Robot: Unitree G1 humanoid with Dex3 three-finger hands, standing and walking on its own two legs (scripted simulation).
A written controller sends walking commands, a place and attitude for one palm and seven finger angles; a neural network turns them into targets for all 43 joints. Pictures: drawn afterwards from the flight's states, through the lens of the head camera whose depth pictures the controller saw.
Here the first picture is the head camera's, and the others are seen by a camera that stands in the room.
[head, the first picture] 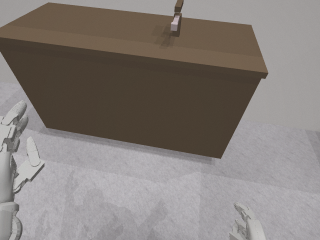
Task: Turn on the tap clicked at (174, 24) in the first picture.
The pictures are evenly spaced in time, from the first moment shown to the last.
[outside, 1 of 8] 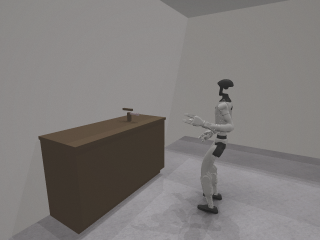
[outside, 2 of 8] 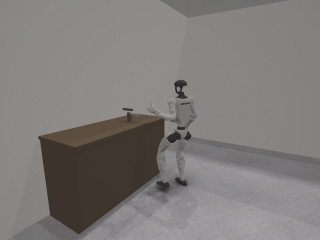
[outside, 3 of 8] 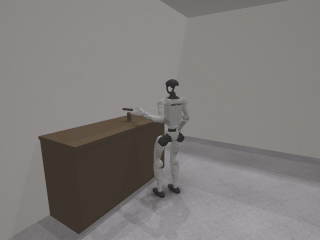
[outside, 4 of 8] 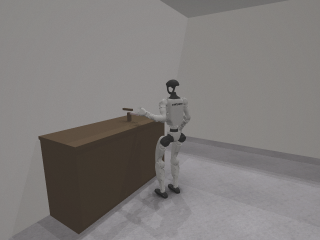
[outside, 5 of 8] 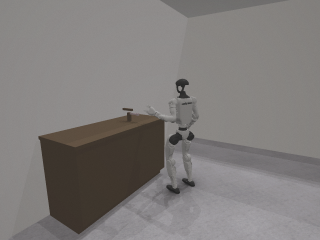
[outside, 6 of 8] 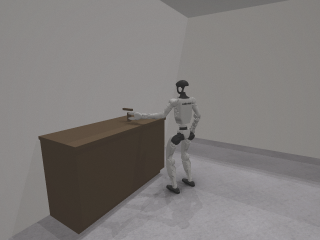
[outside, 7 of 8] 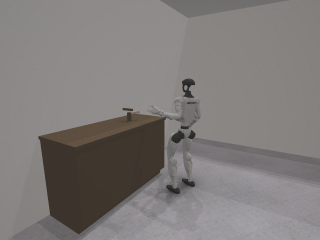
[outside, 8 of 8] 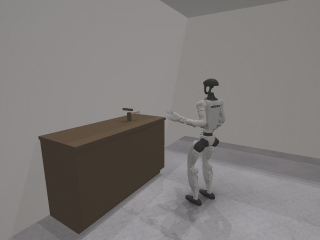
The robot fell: no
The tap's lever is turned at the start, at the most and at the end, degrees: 0 73 73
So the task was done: yes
